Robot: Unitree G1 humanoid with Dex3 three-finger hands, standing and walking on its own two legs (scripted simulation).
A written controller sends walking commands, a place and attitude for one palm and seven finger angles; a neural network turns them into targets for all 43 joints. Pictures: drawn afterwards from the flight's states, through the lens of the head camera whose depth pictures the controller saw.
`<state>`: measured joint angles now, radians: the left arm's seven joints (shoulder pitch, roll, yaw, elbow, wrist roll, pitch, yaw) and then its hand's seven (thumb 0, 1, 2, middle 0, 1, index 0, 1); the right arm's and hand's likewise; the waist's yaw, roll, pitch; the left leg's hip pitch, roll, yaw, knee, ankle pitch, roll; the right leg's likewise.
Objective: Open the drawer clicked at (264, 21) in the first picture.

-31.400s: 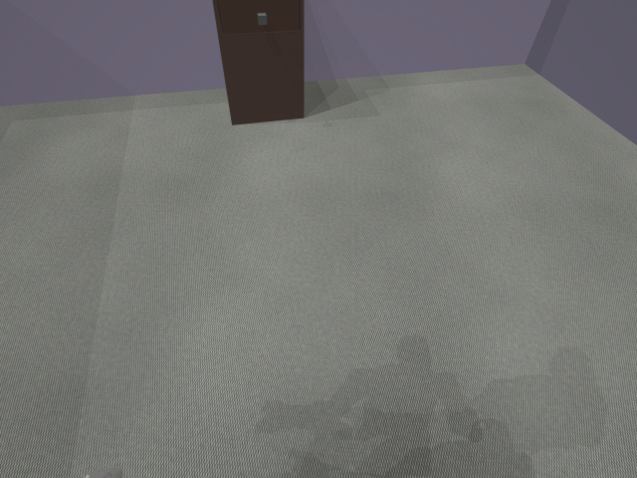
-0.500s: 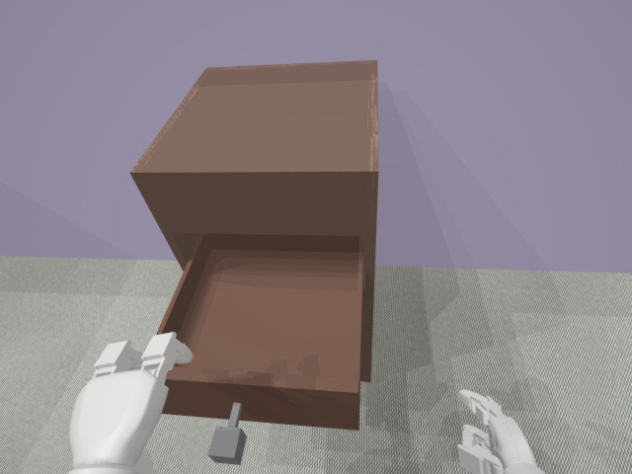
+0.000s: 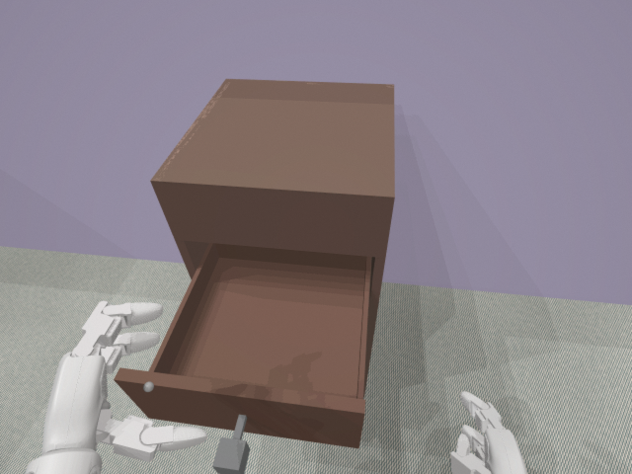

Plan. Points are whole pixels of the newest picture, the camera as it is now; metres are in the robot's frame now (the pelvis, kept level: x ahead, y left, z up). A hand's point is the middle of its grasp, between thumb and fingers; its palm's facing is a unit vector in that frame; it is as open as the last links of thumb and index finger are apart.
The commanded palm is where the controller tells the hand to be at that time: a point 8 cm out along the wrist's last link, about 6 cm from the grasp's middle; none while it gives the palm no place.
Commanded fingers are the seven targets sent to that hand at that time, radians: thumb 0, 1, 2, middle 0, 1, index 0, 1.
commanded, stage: draw the hand back to the body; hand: left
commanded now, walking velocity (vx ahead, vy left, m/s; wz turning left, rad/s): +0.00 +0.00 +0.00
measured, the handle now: (235, 442) +0.21 +0.16 -0.17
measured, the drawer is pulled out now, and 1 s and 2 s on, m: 0.30 0.30 0.30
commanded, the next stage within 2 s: step back with the hand held close in 0.76 s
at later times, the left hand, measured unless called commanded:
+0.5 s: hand (77, 338) +0.19 +0.24 +0.17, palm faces +0.40 -0.82 -0.41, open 9.1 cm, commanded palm +0.14 +0.28 +0.19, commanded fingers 0.00 0.83 0.87 -0.20 -0.34 -0.20 -0.34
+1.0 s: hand (65, 338) +0.18 +0.24 +0.18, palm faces +0.40 -0.79 -0.47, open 7.4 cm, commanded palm +0.12 +0.27 +0.19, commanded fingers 0.00 0.90 0.90 -0.20 -0.30 -0.20 -0.30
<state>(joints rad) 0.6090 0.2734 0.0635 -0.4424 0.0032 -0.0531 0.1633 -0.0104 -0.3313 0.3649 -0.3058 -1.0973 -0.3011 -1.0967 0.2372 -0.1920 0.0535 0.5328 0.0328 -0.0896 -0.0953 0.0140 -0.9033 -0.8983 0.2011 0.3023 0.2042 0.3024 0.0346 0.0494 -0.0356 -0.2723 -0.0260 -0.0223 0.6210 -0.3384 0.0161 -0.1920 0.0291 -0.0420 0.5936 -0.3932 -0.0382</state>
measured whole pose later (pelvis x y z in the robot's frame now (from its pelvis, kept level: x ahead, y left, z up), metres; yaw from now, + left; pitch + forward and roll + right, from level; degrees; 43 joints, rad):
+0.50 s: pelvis +0.01 +0.00 +0.01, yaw +0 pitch -1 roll +0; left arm 0.57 0.35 0.28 -0.51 -0.07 -0.07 0.13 0.00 0.49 0.72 -0.24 -0.56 -0.24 -0.56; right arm 0.15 -0.21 0.03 0.60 0.04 -0.11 -0.08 0.01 -0.90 -0.90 0.20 0.30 0.21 0.30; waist 0.06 0.05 -0.02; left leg -0.18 -0.03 -0.02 0.48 -0.29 0.02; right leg -0.09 0.03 -0.04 0.44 -0.33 -0.03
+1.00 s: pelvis +0.00 -0.01 +0.01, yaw +1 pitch +0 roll -1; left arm 0.56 0.37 0.36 -0.51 -0.07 -0.14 0.12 0.01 0.89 0.89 -0.21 -0.30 -0.21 -0.30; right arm 0.16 -0.23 0.01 0.59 0.04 -0.04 -0.06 0.01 -0.90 -0.90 0.20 0.30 0.21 0.30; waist 0.02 0.07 0.00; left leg -0.24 -0.01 -0.05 0.51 -0.27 0.00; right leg -0.13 0.05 -0.07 0.43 -0.30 -0.05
